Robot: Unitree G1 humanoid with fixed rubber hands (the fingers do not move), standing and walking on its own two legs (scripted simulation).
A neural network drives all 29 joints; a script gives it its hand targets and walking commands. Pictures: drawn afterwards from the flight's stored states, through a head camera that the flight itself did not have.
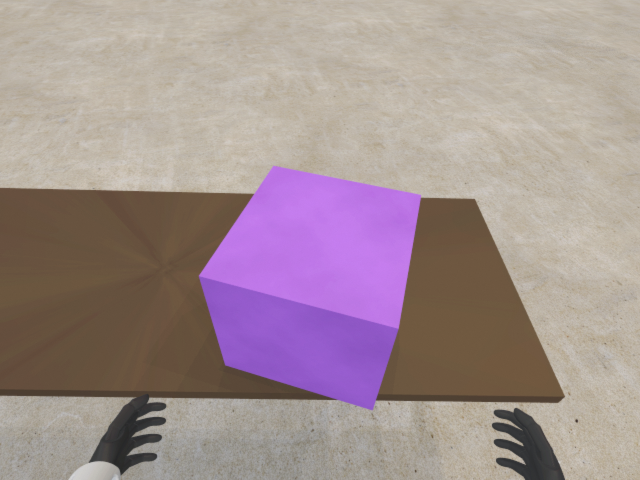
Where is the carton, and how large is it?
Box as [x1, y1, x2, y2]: [199, 166, 420, 409]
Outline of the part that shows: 273,166 199,275 224,362 226,365 372,409 398,328 420,195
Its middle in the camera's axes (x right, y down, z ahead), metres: +0.00 +0.08 +0.64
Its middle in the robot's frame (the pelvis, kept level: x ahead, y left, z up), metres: +0.43 +0.03 -0.03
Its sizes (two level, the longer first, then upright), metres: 0.261 0.256 0.238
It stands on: a table, 0.63 m high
